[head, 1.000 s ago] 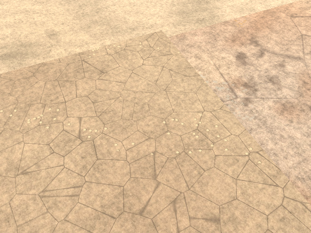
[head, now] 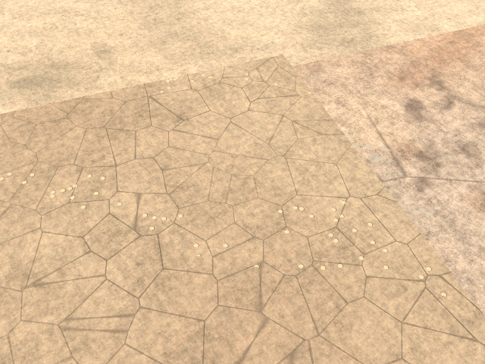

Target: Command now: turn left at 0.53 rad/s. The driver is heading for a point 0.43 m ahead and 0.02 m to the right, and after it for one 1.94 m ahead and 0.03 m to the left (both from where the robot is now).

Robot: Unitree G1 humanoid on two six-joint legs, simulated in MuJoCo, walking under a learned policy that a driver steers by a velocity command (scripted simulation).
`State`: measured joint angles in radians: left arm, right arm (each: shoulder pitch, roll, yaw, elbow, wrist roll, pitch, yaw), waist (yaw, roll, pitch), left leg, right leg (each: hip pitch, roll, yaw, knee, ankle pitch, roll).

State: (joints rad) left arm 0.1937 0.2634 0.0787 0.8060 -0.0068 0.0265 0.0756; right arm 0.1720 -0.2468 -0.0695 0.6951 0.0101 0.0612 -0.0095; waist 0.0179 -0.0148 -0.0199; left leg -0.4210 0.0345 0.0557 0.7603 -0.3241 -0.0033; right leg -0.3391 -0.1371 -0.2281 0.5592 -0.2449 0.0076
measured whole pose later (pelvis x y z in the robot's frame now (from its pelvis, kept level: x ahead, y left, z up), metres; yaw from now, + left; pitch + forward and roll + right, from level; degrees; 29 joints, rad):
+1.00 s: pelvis +0.36 -0.07 +0.01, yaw -11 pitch +3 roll -1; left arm 0.29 0.24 0.05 0.76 -0.01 -0.07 0.00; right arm 0.13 -0.28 -0.06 0.73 0.00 -0.10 0.01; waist 0.03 0.04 0.01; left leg -0.74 0.12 -0.04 0.80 0.00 -0.02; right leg -0.12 0.11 0.07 0.28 -0.21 -0.09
